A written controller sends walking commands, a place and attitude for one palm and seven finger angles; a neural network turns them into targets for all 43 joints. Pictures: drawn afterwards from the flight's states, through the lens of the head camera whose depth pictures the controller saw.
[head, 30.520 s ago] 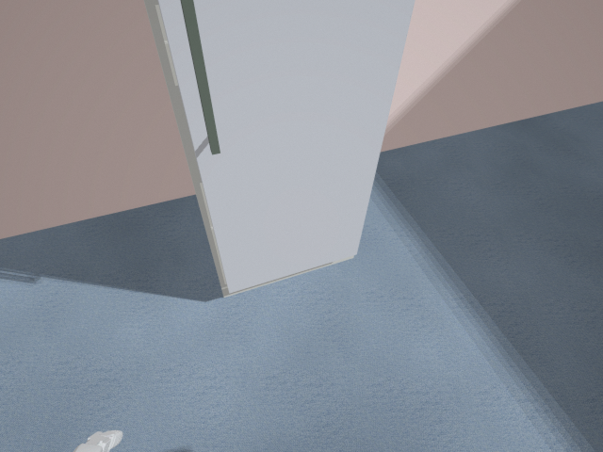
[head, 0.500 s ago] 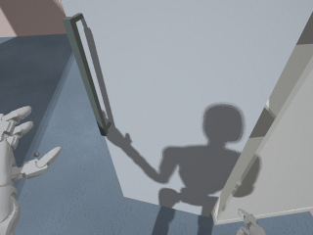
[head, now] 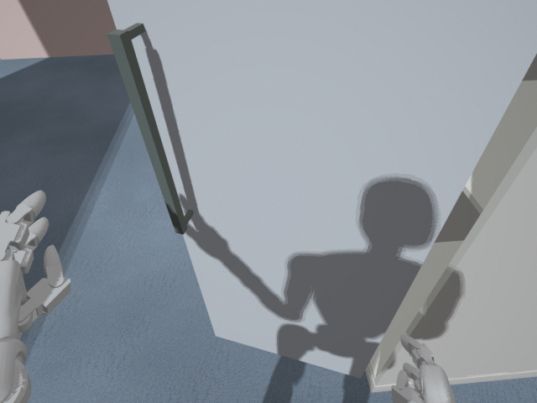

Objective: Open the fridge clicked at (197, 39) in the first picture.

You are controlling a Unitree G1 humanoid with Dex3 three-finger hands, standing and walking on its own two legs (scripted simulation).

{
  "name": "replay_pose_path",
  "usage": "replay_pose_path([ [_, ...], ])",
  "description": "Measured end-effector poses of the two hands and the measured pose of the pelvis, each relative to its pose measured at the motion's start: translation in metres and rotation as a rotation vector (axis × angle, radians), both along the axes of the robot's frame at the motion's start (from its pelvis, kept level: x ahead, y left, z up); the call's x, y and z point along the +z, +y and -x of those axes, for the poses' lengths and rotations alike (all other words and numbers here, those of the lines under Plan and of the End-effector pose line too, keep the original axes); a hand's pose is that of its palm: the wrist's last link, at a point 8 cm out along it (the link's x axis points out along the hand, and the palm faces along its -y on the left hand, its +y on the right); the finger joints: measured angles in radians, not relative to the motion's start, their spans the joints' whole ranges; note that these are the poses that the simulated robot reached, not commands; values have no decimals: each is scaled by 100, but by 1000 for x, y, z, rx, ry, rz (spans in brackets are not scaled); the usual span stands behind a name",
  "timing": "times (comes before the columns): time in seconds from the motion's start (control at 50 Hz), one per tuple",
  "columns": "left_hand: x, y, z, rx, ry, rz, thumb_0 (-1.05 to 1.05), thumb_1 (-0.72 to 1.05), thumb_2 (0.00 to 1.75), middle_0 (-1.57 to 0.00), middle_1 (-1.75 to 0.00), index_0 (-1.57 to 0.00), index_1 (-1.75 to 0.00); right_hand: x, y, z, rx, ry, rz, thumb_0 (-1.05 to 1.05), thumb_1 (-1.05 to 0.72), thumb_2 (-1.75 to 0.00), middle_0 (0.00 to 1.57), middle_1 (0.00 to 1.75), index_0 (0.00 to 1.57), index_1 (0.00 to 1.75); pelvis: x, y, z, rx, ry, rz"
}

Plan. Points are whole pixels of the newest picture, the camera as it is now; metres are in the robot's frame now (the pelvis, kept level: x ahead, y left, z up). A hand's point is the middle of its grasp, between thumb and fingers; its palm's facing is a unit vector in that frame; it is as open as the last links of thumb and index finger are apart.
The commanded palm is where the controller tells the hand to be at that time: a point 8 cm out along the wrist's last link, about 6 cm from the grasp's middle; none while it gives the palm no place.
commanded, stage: draw the hand back to the body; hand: left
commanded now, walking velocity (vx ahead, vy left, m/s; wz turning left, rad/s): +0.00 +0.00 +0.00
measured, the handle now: (163, 149) +0.44 +0.25 +0.16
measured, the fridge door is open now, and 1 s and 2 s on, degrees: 69 69 69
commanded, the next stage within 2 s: step back with the hand held close in 0.08 s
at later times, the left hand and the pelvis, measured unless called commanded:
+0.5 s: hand (62, 286) +0.19 +0.28 +0.14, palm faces +0.31 -0.82 -0.48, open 7.4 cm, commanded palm +0.12 +0.32 +0.17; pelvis -0.03 +0.03 +0.00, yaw -2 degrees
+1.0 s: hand out of the picture +0.05 +0.31 +0.16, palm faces +0.50 -0.77 -0.40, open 7.4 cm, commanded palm -0.02 +0.34 +0.17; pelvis -0.14 +0.04 -0.01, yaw +4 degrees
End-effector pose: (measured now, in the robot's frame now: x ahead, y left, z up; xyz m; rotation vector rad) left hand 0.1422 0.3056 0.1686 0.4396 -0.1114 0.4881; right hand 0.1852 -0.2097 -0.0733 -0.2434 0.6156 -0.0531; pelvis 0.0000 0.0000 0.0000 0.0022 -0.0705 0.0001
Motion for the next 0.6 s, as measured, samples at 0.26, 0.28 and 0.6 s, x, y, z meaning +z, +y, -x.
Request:
replay_pose_path([
  [0.26, 6, 4, -12, -32, -10, -29, 1, 89, 90, -22, -30, -21, -30, -3, -4, 9, -29, 45, 10, 1, -91, -89, 20, 30, 20, 30, 0, 5, -3, -8, 12, 7],
  [0.28, 7, 5, -14, -35, -17, -39, 1, 89, 90, -22, -30, -21, -30, -3, -5, 10, -34, 55, 12, 1, -91, -89, 20, 30, 20, 30, 0, 6, -2, -9, 20, 11],
  [0.6, 5, 30, 19, -177, 12, -143, 1, 89, 90, -22, -30, -21, -30, 12, 11, 62, -137, 93, 62, 1, -91, -89, 20, 30, 20, 30, -3, 39, 47, -28, 67, 17],
])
